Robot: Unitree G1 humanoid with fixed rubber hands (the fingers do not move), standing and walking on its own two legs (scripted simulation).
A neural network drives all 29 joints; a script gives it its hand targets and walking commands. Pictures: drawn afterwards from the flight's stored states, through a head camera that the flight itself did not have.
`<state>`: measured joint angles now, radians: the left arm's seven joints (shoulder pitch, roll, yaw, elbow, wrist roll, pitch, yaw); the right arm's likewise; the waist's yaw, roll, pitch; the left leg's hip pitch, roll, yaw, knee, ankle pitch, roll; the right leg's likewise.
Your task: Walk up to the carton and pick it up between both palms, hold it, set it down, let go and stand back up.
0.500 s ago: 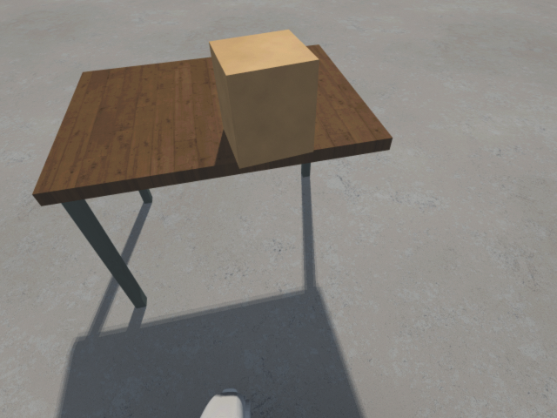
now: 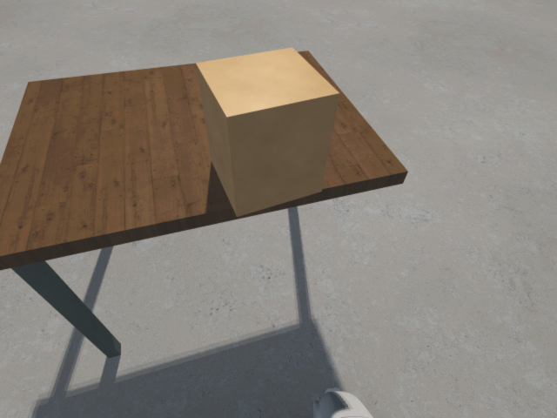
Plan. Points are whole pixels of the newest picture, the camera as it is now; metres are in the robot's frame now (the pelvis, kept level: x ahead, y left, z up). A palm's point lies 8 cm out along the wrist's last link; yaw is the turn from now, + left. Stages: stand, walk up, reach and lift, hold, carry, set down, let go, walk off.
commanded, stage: walk up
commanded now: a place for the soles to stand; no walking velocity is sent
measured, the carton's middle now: (264, 132) +0.67 +0.01 +0.04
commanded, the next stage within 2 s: none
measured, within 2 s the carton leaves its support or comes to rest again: neither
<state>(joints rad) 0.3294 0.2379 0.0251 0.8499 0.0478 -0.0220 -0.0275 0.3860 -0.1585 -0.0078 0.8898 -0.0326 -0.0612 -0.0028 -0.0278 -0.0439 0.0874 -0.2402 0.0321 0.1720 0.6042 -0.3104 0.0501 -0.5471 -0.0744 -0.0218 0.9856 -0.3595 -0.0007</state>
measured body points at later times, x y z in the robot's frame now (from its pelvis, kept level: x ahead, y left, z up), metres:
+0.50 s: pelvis +0.18 -0.02 +0.00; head +0.19 -0.04 +0.45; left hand +0.18 +0.22 -0.13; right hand +0.27 -0.27 -0.14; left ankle +0.27 +0.15 -0.66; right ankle +0.17 -0.14 -0.73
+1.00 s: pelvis +0.25 +0.03 -0.01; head +0.25 +0.01 +0.44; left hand +0.30 +0.25 -0.15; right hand +0.34 -0.19 -0.16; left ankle +0.32 +0.16 -0.73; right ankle +0.23 -0.09 -0.73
